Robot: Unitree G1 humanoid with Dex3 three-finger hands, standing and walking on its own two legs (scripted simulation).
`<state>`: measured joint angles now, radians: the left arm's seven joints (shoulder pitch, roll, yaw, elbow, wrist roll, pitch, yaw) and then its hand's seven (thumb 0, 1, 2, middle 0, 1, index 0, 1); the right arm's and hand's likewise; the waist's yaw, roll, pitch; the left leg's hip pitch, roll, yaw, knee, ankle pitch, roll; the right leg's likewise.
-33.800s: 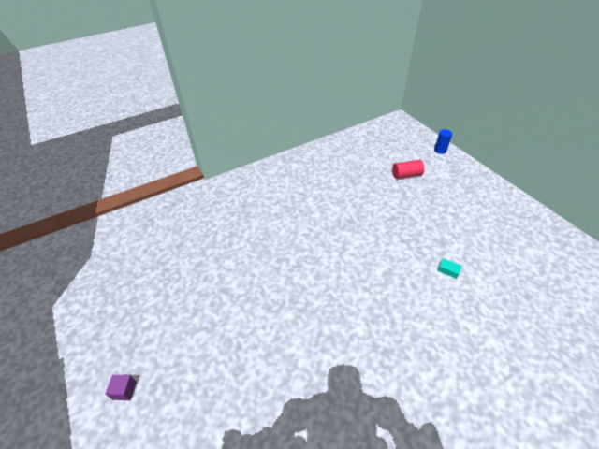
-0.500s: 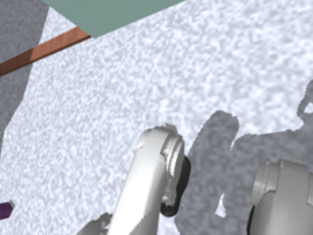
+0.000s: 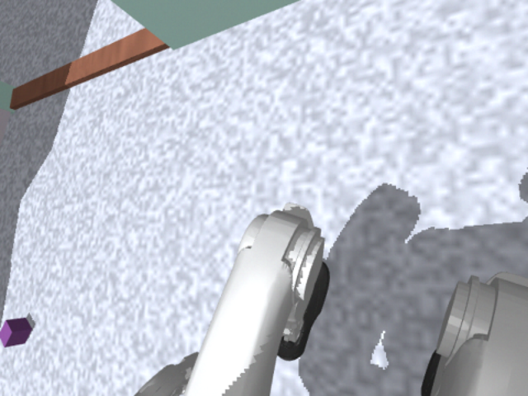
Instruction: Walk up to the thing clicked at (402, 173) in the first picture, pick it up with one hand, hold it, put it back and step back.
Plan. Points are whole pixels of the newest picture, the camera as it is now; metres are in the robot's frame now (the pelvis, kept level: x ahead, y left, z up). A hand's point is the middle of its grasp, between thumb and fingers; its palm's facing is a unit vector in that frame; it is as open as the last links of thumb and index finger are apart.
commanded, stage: close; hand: right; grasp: from above
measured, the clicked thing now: out of the picture +0.46 -0.31 -0.26
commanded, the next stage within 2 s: settle in 0.98 s
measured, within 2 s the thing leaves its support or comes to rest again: leaves its support in 1.36 s
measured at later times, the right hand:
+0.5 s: hand out of the picture +0.44 -0.31 -0.23, palm faces -0.45 +0.11 -0.88, open 10.9 cm
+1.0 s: hand out of the picture +0.45 -0.31 -0.23, palm faces -0.46 +0.12 -0.88, open 10.6 cm
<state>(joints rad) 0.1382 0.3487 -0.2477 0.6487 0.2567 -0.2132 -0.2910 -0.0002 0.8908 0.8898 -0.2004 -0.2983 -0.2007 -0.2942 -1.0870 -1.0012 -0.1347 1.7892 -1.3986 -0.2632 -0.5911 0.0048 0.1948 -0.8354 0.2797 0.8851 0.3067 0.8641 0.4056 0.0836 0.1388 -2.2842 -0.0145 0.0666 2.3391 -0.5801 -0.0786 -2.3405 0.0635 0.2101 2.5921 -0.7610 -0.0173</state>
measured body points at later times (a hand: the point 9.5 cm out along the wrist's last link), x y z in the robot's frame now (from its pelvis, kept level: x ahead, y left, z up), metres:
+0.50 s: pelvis +0.00 +0.00 +0.00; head +0.25 -0.14 +0.35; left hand +0.04 +0.26 -0.04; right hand +0.46 -0.31 -0.18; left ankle +0.14 +0.15 -0.26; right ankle +0.05 -0.11 -0.26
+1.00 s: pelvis +0.00 +0.00 +0.01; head +0.27 -0.12 +0.34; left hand +0.05 +0.27 -0.04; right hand +0.47 -0.31 -0.18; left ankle +0.14 +0.15 -0.26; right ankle +0.05 -0.11 -0.26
